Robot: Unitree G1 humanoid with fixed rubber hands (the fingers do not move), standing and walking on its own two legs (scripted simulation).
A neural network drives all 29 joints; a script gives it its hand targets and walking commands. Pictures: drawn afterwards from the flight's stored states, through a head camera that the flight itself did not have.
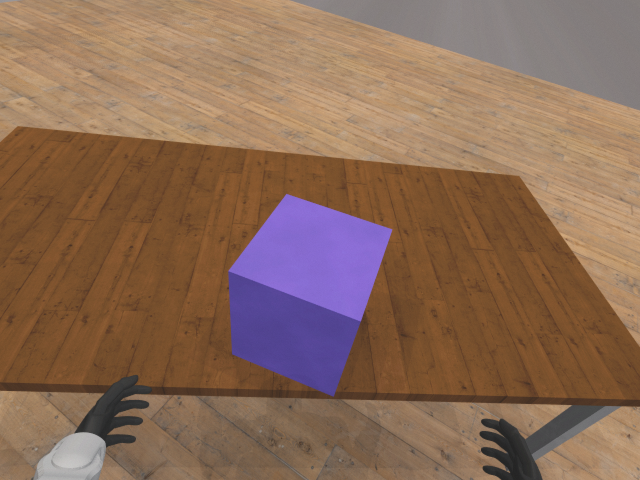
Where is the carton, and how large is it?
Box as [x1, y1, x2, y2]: [228, 194, 391, 396]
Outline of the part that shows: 286,194 228,271 232,353 333,396 360,322 391,229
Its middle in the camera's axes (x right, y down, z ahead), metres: -0.02 +0.10 +0.69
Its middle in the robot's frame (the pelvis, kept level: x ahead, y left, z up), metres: +0.47 +0.01 -0.07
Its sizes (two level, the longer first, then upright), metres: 0.208 0.200 0.232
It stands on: a table, 0.57 m high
